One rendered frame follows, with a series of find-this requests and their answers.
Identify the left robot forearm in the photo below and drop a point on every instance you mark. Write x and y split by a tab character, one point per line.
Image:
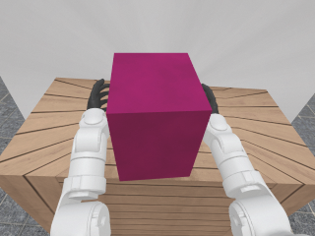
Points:
85	179

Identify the robot right hand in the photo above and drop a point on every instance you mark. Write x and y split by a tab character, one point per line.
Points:
211	99

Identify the robot right upper arm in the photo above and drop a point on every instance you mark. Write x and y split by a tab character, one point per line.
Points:
258	216

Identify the right robot forearm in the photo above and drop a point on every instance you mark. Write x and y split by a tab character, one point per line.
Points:
240	179

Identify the robot left upper arm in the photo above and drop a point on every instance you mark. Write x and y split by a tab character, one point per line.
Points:
82	219

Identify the pedestal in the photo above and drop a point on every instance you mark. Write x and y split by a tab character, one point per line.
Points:
36	161

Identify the robot left hand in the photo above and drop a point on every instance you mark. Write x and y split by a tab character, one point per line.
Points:
96	95

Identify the carton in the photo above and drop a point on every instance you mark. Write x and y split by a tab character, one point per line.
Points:
157	114

